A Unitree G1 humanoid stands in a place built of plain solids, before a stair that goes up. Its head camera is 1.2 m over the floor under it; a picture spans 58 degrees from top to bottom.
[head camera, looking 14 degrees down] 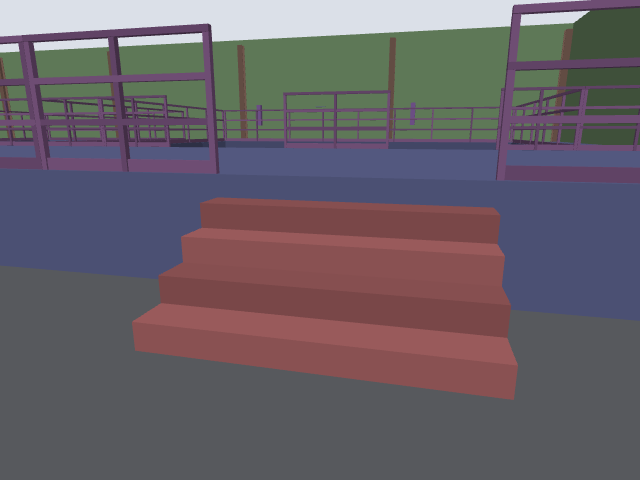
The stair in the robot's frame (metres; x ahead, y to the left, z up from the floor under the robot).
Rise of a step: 0.18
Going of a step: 0.28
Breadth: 2.00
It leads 13 degrees to the right of straight ahead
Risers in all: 5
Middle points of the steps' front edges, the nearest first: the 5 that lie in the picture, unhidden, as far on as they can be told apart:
1.99 0.08 0.18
2.26 0.01 0.36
2.54 -0.05 0.53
2.81 -0.12 0.71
3.08 -0.18 0.89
